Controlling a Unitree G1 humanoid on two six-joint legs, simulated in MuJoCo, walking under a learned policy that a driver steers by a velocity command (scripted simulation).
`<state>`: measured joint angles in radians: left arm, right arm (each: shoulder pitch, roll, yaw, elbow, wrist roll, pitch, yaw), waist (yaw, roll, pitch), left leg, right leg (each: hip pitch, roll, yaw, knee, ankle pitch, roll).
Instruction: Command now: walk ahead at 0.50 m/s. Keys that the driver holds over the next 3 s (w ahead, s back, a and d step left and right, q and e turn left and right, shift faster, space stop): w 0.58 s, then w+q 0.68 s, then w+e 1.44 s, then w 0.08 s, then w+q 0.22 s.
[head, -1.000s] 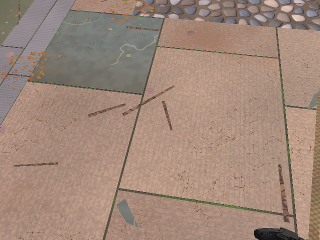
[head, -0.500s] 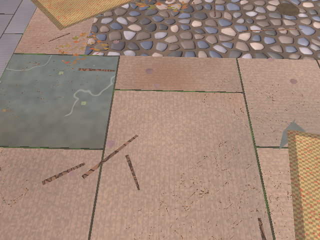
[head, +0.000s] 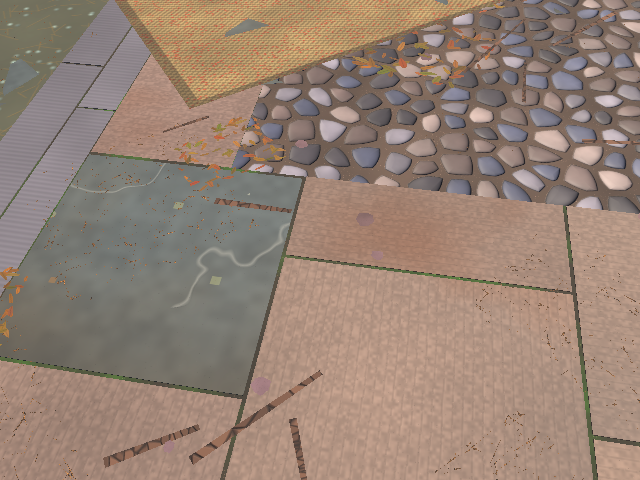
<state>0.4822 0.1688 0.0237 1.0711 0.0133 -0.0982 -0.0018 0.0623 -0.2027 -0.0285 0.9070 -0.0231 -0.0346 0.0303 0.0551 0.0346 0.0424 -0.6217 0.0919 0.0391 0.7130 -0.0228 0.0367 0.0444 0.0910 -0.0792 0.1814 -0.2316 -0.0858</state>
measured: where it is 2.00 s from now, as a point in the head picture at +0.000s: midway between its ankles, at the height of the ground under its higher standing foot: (275, 270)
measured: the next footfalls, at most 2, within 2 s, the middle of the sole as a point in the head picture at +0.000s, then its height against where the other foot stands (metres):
left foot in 0.14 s outside the picture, level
right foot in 0.72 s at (389, 449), level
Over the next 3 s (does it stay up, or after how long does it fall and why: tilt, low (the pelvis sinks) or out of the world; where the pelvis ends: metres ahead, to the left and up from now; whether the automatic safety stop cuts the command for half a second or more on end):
stays up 1.53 0.09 0.00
